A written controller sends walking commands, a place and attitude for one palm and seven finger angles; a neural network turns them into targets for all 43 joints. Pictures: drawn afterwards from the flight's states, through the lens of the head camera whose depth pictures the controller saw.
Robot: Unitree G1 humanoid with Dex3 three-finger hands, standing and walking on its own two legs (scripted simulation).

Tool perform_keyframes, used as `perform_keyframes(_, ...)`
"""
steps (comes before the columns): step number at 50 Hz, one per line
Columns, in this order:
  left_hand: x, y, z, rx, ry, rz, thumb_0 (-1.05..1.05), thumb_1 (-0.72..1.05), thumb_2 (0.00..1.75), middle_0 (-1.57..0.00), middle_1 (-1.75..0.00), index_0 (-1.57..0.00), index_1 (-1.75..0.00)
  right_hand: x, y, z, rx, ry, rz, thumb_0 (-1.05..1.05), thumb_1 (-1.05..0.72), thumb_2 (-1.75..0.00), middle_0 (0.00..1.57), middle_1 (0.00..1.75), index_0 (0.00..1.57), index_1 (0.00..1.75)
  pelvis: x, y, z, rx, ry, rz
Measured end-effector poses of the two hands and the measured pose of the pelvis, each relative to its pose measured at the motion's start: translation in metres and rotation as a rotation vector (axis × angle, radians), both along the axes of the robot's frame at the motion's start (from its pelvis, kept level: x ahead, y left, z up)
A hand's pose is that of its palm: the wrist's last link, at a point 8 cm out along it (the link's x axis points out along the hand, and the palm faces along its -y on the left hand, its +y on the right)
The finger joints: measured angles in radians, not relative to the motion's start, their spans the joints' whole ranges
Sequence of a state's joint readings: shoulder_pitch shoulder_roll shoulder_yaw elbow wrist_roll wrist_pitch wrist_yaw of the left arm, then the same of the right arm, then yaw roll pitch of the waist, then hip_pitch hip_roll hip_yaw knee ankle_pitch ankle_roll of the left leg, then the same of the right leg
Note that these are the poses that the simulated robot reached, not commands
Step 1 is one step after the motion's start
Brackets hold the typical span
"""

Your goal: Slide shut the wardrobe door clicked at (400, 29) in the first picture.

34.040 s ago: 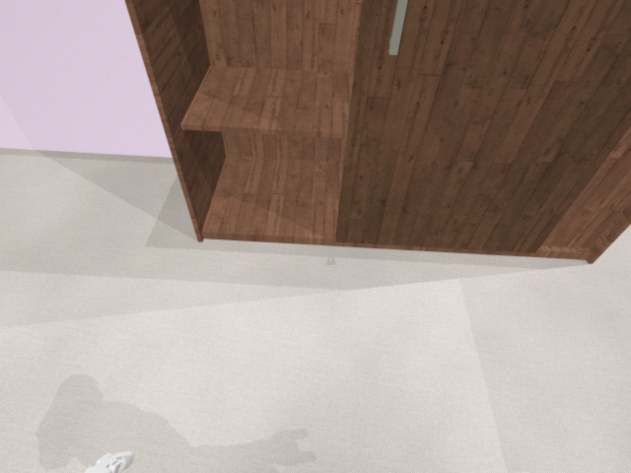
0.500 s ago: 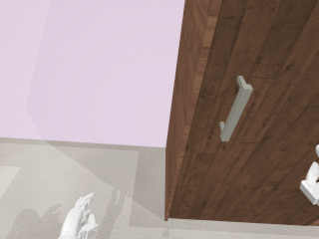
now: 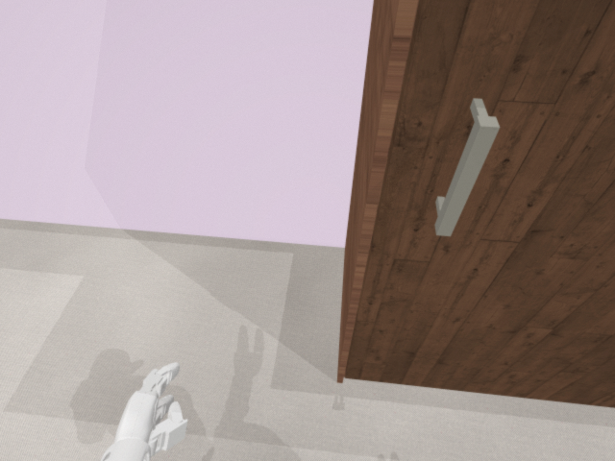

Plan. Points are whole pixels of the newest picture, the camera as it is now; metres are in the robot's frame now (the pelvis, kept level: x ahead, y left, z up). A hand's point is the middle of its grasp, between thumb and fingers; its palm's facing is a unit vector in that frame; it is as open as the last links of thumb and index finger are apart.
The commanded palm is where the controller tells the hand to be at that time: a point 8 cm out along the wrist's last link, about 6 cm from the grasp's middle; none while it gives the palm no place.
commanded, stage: step back with the hand held close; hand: right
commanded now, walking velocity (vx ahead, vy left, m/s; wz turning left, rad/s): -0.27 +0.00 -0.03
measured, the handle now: (459, 172) +0.43 -0.17 +0.16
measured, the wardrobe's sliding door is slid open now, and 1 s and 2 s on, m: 0.00 0.00 0.00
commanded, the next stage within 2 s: stop stepping back and stand still in 0.66 s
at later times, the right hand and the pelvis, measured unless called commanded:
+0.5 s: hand out of the picture +0.11 -0.30 +0.19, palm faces +0.51 +0.75 -0.42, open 7.4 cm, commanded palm +0.05 -0.32 +0.18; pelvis -0.08 -0.02 +0.00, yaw -1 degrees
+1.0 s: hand out of the picture +0.01 -0.30 +0.18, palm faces +0.37 +0.83 -0.41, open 7.4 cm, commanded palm -0.06 -0.34 +0.18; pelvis -0.21 -0.05 +0.01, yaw +2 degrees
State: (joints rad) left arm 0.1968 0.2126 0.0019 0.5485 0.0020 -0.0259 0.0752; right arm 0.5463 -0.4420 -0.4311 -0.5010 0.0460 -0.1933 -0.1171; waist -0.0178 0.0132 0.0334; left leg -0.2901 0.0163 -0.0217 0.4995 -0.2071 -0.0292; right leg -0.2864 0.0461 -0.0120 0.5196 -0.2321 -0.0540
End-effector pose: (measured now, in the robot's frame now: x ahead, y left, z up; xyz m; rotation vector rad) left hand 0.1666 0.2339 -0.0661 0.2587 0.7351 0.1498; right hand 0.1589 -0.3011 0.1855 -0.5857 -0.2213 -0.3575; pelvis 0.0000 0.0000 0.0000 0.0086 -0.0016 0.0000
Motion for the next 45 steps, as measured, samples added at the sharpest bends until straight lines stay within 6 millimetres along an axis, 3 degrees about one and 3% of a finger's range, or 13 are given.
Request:
perform_keyframes(7, -0.019, -0.008, -0.004, -0.021, -0.045, -0.028, 0.01, 0.91, 0.9, -0.2, -0.3, -0.21, -0.3, -0.034, -0.007, -0.005, 0.027, -0.054, -0.055, 0.02, -0.89, -0.9, 0.21, 0.3, 0.21, 0.3, -0.026, -0.002, -0.006, 0.017, -0.005, -0.006)
perform_keyframes(15, -0.062, -0.013, -0.007, 0.054, 0.002, -0.026, 0.01, 0.91, 0.9, -0.2, -0.3, -0.21, -0.3, -0.061, -0.019, -0.026, 0.089, -0.088, -0.031, 0.02, -0.89, -0.9, 0.21, 0.3, 0.21, 0.3, -0.056, -0.017, -0.014, 0.039, -0.018, -0.033)
perform_keyframes(23, -0.096, -0.035, 0.004, 0.016, 0.019, -0.045, 0.01, 0.91, 0.9, -0.2, -0.3, -0.21, -0.3, -0.092, -0.038, 0.02, -0.027, -0.215, -0.046, 0.02, -0.89, -0.9, 0.21, 0.3, 0.21, 0.3, -0.077, -0.022, 0.002, 0.091, 0.026, -0.04)
perform_keyframes(26, -0.102, -0.041, 0.003, -0.005, 0.01, -0.058, 0.01, 0.91, 0.9, -0.2, -0.3, -0.21, -0.3, -0.099, -0.035, 0.018, -0.006, -0.194, -0.031, 0.02, -0.89, -0.9, 0.21, 0.3, 0.21, 0.3, -0.089, -0.022, 0.004, 0.083, 0.056, -0.015)
perform_keyframes(31, -0.116, -0.041, -0.01, -0.037, -0.013, -0.067, 0.01, 0.9, 0.9, -0.2, -0.3, -0.21, -0.3, -0.107, -0.019, -0.004, 0.024, -0.091, 0.033, 0.02, -0.89, -0.9, 0.2, 0.3, 0.21, 0.3, -0.122, -0.019, -0.005, 0.061, 0.065, 0.02)
perform_keyframes(36, -0.15, -0.033, -0.009, -0.028, 0.017, 0.002, 0.01, 0.91, 0.9, -0.2, -0.3, -0.21, -0.3, -0.127, -0.006, 0.0, 0.029, -0.088, 0.13, 0.02, -0.89, -0.9, 0.21, 0.3, 0.21, 0.3, -0.139, -0.021, -0.003, 0.054, 0.027, 0.038)
perform_keyframes(40, -0.171, -0.026, 0.002, 0.045, 0.017, 0.031, 0.01, 0.91, 0.9, -0.2, -0.3, -0.21, -0.3, -0.14, -0.021, 0.003, 0.01, -0.148, 0.13, 0.02, -0.89, -0.9, 0.21, 0.3, 0.22, 0.3, -0.148, -0.03, -0.006, 0.041, 0.028, 0.044)
perform_keyframes(45, -0.196, -0.029, 0.011, 0.052, -0.034, 0.047, 0.01, 0.91, 0.9, -0.2, -0.3, -0.21, -0.3, -0.152, -0.04, -0.006, 0.054, -0.119, 0.086, 0.02, -0.89, -0.9, 0.21, 0.3, 0.21, 0.3, -0.185, -0.042, -0.003, 0.028, -0.012, 0.049)
